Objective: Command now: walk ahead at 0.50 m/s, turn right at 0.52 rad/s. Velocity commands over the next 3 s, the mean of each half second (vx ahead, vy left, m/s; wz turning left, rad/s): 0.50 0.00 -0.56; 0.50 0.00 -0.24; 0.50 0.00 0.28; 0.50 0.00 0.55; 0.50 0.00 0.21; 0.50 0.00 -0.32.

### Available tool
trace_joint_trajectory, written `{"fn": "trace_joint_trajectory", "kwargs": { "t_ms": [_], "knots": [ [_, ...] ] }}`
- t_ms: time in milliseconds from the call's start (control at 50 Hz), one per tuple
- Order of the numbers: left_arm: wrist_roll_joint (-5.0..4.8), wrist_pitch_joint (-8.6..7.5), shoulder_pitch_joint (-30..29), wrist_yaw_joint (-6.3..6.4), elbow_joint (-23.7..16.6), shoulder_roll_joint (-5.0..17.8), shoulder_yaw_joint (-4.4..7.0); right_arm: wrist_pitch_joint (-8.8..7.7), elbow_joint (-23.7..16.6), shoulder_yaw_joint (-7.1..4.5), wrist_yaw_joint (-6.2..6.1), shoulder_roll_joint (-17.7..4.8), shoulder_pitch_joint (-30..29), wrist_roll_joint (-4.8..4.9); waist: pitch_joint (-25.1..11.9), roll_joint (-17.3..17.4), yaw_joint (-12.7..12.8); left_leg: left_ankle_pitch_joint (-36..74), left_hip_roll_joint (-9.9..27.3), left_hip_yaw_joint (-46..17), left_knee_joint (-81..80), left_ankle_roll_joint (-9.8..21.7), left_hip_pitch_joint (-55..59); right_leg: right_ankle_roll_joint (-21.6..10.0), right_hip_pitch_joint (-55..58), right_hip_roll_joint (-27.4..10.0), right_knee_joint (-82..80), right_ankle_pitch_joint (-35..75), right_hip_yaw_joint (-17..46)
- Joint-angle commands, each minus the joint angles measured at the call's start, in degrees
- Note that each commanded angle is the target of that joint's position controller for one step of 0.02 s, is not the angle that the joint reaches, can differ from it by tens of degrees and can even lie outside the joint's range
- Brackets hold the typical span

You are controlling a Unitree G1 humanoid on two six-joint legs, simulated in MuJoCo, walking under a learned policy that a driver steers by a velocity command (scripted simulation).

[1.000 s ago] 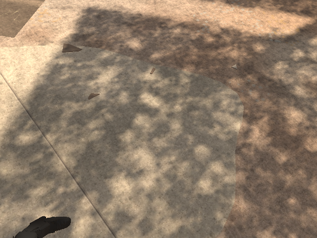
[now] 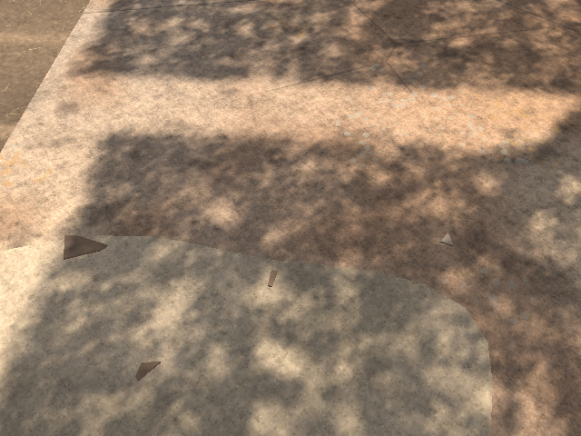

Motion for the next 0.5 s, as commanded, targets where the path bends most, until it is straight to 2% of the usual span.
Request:
{"fn": "trace_joint_trajectory", "kwargs": {
  "t_ms": [20,60,100,120,140,160,180,200,220,240,260,280,300,340,380,440,500],
  "knots": [
    [-0.02,-0.76,-7.2,-1.13,-6.3,1.7,-0.20,0.14,-2.7,-2.46,-0.47,-9.9,-0.8,0.83,4.5,4.2,-0.6,21.0,17.8,-3.9,-3.9,7.8,0.4,-1.5,-2.0,0.0,-4.8,-0.6,-2.4],
    [-0.08,-0.70,-8.4,-1.73,-7.9,2.3,0.02,1.04,-2.0,-2.77,-0.53,-10.7,-0.3,1.39,4.3,5.0,-0.2,27.7,18.7,-2.6,-0.6,6.9,3.9,-3.0,-1.4,1.3,-6.6,-5.2,-4.4],
    [-0.10,-0.41,-5.8,-1.95,-8.4,4.0,0.98,1.83,-2.3,-3.19,-0.87,-12.5,-1.4,1.75,0.9,7.2,2.5,47.0,18.6,-0.9,6.9,5.5,5.4,-5.3,5.5,5.0,-6.9,-10.9,-7.9],
    [-0.24,-0.24,-0.9,-1.84,-7.5,5.7,2.02,2.34,-2.5,-3.33,-1.06,-13.1,-2.1,1.92,-2.3,7.9,5.5,55.1,18.0,0.0,14.6,4.8,4.8,-6.7,12.2,7.5,-7.2,-13.1,-9.4],
    [-0.35,-0.14,7.9,-1.30,-5.4,8.6,3.75,2.64,-2.8,-3.09,-1.23,-13.0,-3.1,2.27,-6.9,7.0,10.5,54.6,15.9,1.5,26.2,3.0,0.3,-8.8,25.1,10.0,-11.3,-9.7,-9.6],
    [-0.32,0.50,16.9,-0.04,-3.3,13.6,5.83,2.18,-3.8,-2.16,-1.41,-10.9,-2.4,1.14,-12.1,1.3,14.1,36.8,13.4,1.5,43.6,0.1,-14.0,-12.1,42.9,4.4,-12.9,-8.2,1.3],
    [-0.67,-0.03,14.6,0.24,-3.8,19.5,6.40,0.49,-7.1,0.55,-0.49,-2.2,2.9,-0.83,-16.7,-12.9,6.3,-17.7,1.2,-4.9,62.9,-3.4,-40.0,-23.0,60.7,-9.8,-18.1,-16.7,34.1],
    [-0.10,-0.91,16.5,-0.03,-5.4,14.6,4.90,-1.86,-7.7,0.13,0.33,-6.5,-3.5,1.30,-22.3,-5.4,11.0,-19.6,0.7,-17.7,68.0,-2.3,-46.1,-24.0,63.0,-12.9,-26.2,-22.1,44.7],
    [0.33,-1.70,14.6,-0.22,-4.9,11.5,3.97,-2.92,-9.4,-0.50,0.73,-8.9,-8.8,3.31,-14.0,-3.0,11.3,-13.9,3.3,-17.9,66.5,-0.9,-50.2,-21.1,57.6,-11.5,-27.4,-17.6,36.4],
    [0.02,-2.07,11.1,-0.17,-5.2,9.9,3.45,-3.43,-9.3,-0.25,0.40,-8.3,-9.1,2.56,-9.2,0.9,8.6,-8.8,5.7,-17.8,61.4,-0.3,-48.1,-19.1,49.1,-8.9,-27.2,-12.3,29.4],
    [0.06,-2.05,7.1,-0.02,-5.9,7.9,2.83,-3.35,-8.5,-0.62,-0.01,-8.7,-8.9,0.93,-5.9,2.0,6.1,-6.2,7.4,-17.6,56.5,-0.7,-44.1,-17.7,41.2,-6.6,-27.7,-6.1,23.9],
    [0.85,-2.13,4.9,0.28,-7.0,6.7,2.34,-2.72,-8.2,-1.01,0.01,-9.1,-7.5,0.34,-5.1,0.7,4.1,-4.2,8.5,-18.1,54.2,-1.2,-39.9,-17.3,36.0,-5.3,-28.8,-1.4,21.0],
    [0.98,-2.18,4.1,0.47,-7.5,6.7,2.32,-1.99,-8.2,-1.12,0.07,-8.9,-6.9,0.10,-4.8,0.6,3.1,-3.4,8.5,-17.8,52.2,-1.9,-37.7,-17.4,33.1,-4.4,-30.0,1.0,19.8],
    [0.66,-2.45,4.8,1.08,-7.2,8.0,2.65,-0.91,-8.5,-0.75,0.02,-7.2,-7.2,-0.38,-3.7,1.0,2.7,-1.0,8.0,-16.5,47.3,-3.7,-36.5,-17.6,28.6,-3.3,-31.1,6.0,16.3],
    [0.43,-2.38,6.5,1.88,-6.5,9.4,3.06,-0.49,-9.9,-0.16,-0.08,-5.8,-11.3,-0.53,-2.1,0.7,3.7,5.5,7.0,-15.7,39.6,-5.1,-37.0,-16.4,26.2,-1.5,-31.4,6.6,13.4],
    [-0.03,-1.81,8.8,2.52,-5.7,9.6,3.16,-0.79,-11.4,0.69,0.50,-4.1,-17.9,-0.19,-1.2,-1.4,6.4,17.1,4.1,-15.3,25.8,-5.4,-33.1,-13.3,24.1,1.6,-30.3,0.7,10.9],
    [-0.37,-1.36,11.8,2.68,-4.5,9.9,3.29,-1.35,-12.8,0.59,1.30,-5.0,-22.2,0.81,-0.9,-2.4,8.2,20.3,2.2,-15.9,19.4,-5.0,-30.3,-12.2,25.6,0.4,-28.6,-4.3,14.2]
  ]
}}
